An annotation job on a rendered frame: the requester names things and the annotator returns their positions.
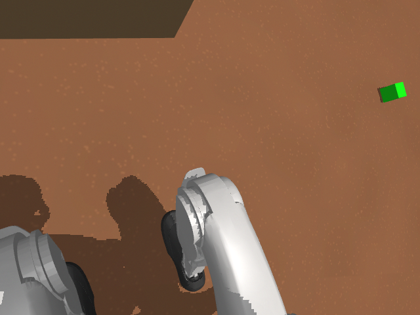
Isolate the right robot foot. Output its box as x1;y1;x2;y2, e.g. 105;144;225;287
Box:
161;210;205;292

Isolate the left robot foot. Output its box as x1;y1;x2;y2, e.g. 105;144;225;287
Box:
66;262;96;315

